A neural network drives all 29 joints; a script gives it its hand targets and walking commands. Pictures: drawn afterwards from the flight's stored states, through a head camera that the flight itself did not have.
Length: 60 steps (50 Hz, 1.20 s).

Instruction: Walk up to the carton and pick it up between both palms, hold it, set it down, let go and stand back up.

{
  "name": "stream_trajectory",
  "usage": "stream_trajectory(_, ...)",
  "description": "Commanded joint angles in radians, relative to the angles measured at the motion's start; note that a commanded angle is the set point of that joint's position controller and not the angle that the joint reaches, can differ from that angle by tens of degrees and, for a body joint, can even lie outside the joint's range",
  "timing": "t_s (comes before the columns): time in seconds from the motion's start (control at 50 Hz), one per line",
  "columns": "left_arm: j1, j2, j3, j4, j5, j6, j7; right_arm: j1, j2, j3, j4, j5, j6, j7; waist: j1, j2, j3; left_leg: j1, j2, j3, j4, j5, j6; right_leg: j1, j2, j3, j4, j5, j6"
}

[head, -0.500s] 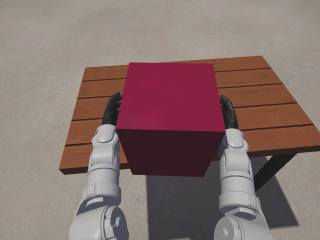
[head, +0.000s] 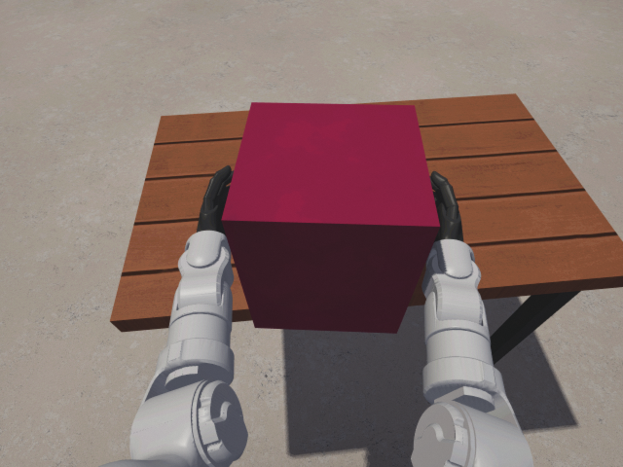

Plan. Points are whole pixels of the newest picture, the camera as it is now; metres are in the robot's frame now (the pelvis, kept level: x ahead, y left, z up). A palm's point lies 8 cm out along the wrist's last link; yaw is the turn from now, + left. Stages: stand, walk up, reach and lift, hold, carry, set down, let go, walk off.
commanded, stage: set down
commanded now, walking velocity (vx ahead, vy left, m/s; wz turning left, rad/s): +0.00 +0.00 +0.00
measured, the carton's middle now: (328, 225) +0.41 -0.02 +0.06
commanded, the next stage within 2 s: none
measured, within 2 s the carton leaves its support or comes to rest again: rests again in 0.94 s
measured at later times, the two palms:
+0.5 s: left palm (214, 221) +0.41 +0.14 +0.08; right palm (444, 229) +0.39 -0.17 +0.08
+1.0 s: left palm (206, 184) +0.46 +0.15 +0.10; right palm (460, 190) +0.43 -0.19 +0.10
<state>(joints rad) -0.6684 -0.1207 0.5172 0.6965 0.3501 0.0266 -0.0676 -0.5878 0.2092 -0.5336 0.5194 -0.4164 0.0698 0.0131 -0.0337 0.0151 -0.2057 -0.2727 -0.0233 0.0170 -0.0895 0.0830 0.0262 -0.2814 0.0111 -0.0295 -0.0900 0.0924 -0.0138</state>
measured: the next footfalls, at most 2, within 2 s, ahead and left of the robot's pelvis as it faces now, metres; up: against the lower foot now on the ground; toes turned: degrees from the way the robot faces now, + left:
none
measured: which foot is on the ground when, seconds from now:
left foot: down 0.00-1.00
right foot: down 0.00-1.00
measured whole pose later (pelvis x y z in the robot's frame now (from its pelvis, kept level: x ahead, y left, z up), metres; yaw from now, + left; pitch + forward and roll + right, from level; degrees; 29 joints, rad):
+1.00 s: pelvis +0.01 +0.01 +0.00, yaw +0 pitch +17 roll +0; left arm -0.85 0.18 -0.01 0.90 -0.20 0.18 0.14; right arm -0.78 -0.18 -0.13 0.83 0.13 0.17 -0.12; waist -0.06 0.01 -0.24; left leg -0.42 -0.03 0.02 0.20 -0.09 0.03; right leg -0.40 0.00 -0.03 0.14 -0.05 0.00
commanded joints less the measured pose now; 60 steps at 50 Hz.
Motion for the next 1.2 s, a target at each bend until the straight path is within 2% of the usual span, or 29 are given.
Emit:
stream_trajectory(0.0,-0.52,-0.463,-0.344,0.015,-0.003,-0.024,-0.14,-0.576,0.408,0.37,0.01,0.008,-0.044,0.127,-0.012,-0.001,-0.481,0.226,0.001,-0.014,0.029,0.146,0.001,0.231,0.016,0.0,0.012,0.167,0.027)
stream_trajectory(0.2,-0.535,-0.431,-0.343,0.038,-0.018,-0.014,-0.129,-0.584,0.361,0.343,0.043,0.018,-0.035,0.135,-0.021,0.008,-0.469,0.209,0.001,-0.016,0.028,0.079,-0.005,0.201,0.016,-0.007,0.006,0.102,0.025)
stream_trajectory(0.38,-0.569,-0.358,-0.342,0.025,-0.046,0.001,-0.107,-0.61,0.282,0.323,0.039,0.043,-0.023,0.127,-0.03,0.009,-0.492,0.219,0.003,-0.018,0.046,0.071,-0.014,0.179,0.018,-0.016,0.018,0.087,0.025)
stream_trajectory(0.5,-0.584,-0.258,-0.328,0.026,-0.073,0.01,-0.072,-0.618,0.172,0.29,0.045,0.068,-0.019,0.102,-0.035,0.011,-0.504,0.232,0.002,-0.017,0.067,0.076,-0.019,0.166,0.016,-0.019,0.03,0.086,0.025)
stream_trajectory(0.58,-0.582,-0.08,-0.294,0.025,-0.096,0.012,-0.016,-0.607,-0.007,0.235,0.053,0.096,-0.023,0.054,-0.04,-0.001,-0.52,0.24,-0.001,-0.015,0.09,0.074,-0.025,0.166,0.014,-0.025,0.05,0.093,0.029)
stream_trajectory(0.62,-0.578,0.08,-0.276,0.026,-0.13,0.014,0.036,-0.589,-0.165,0.2,0.065,0.131,-0.025,0.006,-0.041,-0.004,-0.529,0.229,0.0,-0.015,0.11,0.057,-0.028,0.163,0.013,-0.031,0.069,0.078,0.031)
stream_trajectory(0.66,-0.619,0.232,-0.303,0.019,-0.212,0.016,0.098,-0.609,-0.314,0.202,0.078,0.203,-0.024,-0.05,-0.048,0.003,-0.548,0.224,0.001,-0.014,0.145,0.043,-0.034,0.155,0.008,-0.029,0.102,0.059,0.029)
stream_trajectory(0.72,-0.711,0.319,-0.386,0.024,-0.35,0.037,0.166,-0.702,-0.403,0.271,0.095,0.352,-0.014,-0.103,-0.047,0.015,-0.638,0.239,-0.002,-0.02,0.226,0.096,-0.04,0.152,0.009,-0.023,0.178,0.081,0.022)
stream_trajectory(0.78,-0.745,0.37,-0.464,0.012,-0.458,0.061,0.198,-0.753,-0.47,0.343,0.095,0.46,0.002,-0.128,-0.044,0.01,-0.751,0.277,-0.009,-0.033,0.316,0.224,-0.051,0.172,0.015,-0.006,0.256,0.177,0.022)
stream_trajectory(0.84,-0.746,0.42,-0.501,-0.015,-0.522,0.08,0.211,-0.75,-0.534,0.383,0.072,0.518,0.018,-0.141,-0.04,0.015,-0.823,0.312,-0.012,-0.041,0.396,0.387,-0.067,0.195,0.023,0.01,0.321,0.314,0.028)
stream_trajectory(0.9,-0.738,0.464,-0.507,-0.059,-0.552,0.09,0.214,-0.746,-0.579,0.396,0.035,0.548,0.032,-0.144,-0.029,0.029,-0.845,0.351,-0.012,-0.049,0.451,0.535,-0.081,0.2,0.029,0.02,0.356,0.415,0.028)
stream_trajectory(0.96,-0.745,0.486,-0.508,-0.096,-0.573,0.106,0.212,-0.76,-0.604,0.406,0.005,0.567,0.051,-0.139,-0.024,0.023,-0.824,0.377,-0.01,-0.056,0.478,0.614,-0.089,0.194,0.035,0.022,0.369,0.469,0.025)
stream_trajectory(1.04,-0.758,0.51,-0.516,-0.081,-0.606,0.166,0.205,-0.793,-0.617,0.428,0.01,0.607,0.114,-0.127,-0.016,0.005,-0.706,0.344,-0.007,-0.058,0.473,0.567,-0.092,0.188,0.035,0.023,0.366,0.445,0.019)
stream_trajectory(1.12,-0.788,0.541,-0.519,-0.029,-0.636,0.261,0.194,-0.812,-0.651,0.439,0.06,0.633,0.214,-0.115,-0.03,-0.022,-0.568,0.279,-0.007,-0.056,0.445,0.436,-0.09,0.198,0.031,0.022,0.363,0.38,0.019)
stream_trajectory(1.18,-0.83,0.577,-0.503,-0.008,-0.64,0.33,0.188,-0.844,-0.693,0.422,0.082,0.636,0.286,-0.113,-0.043,-0.021,-0.531,0.256,-0.009,-0.05,0.423,0.362,-0.083,0.218,0.028,0.018,0.365,0.363,0.024)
